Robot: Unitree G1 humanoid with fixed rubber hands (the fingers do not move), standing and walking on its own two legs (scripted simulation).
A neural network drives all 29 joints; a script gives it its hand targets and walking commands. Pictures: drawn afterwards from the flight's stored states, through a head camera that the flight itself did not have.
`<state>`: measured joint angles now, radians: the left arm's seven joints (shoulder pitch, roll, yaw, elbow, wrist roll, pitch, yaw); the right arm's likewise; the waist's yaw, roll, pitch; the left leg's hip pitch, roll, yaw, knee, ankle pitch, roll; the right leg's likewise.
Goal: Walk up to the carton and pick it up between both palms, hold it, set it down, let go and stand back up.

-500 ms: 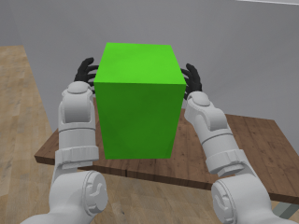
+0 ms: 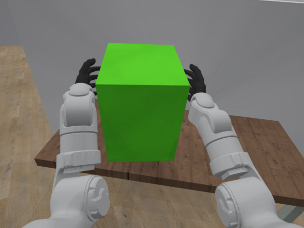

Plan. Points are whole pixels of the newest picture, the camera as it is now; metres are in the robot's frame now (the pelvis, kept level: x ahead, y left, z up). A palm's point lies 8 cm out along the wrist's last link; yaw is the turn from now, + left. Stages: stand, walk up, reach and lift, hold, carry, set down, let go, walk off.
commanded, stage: hold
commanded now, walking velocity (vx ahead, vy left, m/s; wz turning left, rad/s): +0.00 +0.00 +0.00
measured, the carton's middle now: (141, 102) +0.41 +0.00 +0.20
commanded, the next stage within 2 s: none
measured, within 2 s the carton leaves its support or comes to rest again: neither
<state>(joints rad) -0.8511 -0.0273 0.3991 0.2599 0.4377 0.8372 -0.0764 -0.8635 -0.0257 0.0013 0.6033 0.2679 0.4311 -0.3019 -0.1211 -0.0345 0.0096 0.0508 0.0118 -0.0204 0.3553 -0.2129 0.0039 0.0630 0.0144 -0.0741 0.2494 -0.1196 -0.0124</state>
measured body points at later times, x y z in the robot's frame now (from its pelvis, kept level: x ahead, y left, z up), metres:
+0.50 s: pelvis +0.00 +0.00 +0.00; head -0.08 +0.03 +0.44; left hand +0.38 +0.15 +0.26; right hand +0.37 -0.13 +0.25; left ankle +0.00 +0.11 -0.75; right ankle +0.03 -0.11 -0.75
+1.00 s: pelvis +0.00 +0.00 +0.00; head -0.07 +0.02 +0.44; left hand +0.38 +0.14 +0.26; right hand +0.37 -0.13 +0.25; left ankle +0.00 +0.11 -0.75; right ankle +0.03 -0.11 -0.75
